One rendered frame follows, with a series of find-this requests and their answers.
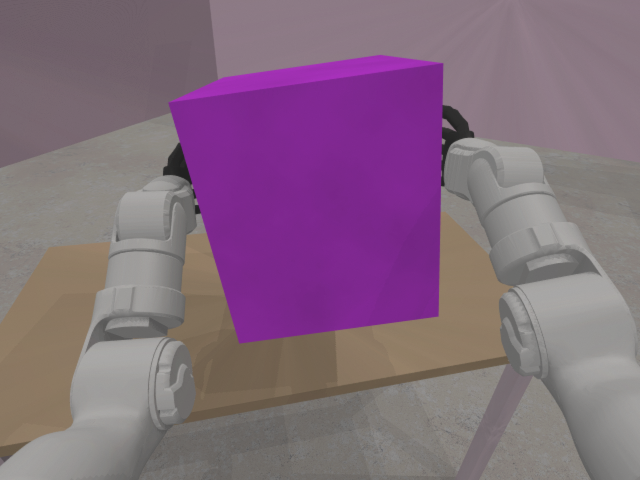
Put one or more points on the robot right hand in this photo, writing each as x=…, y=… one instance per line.
x=460, y=125

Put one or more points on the left robot upper arm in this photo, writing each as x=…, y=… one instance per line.
x=126, y=395

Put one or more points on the carton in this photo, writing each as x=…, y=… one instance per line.
x=320, y=190

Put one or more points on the table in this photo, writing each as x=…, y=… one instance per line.
x=43, y=333

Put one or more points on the robot left hand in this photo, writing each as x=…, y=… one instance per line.
x=177, y=166

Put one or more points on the right robot upper arm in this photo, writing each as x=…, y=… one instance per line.
x=574, y=334

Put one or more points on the robot right forearm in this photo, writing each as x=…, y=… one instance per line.
x=530, y=237

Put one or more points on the robot left forearm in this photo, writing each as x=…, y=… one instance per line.
x=142, y=296

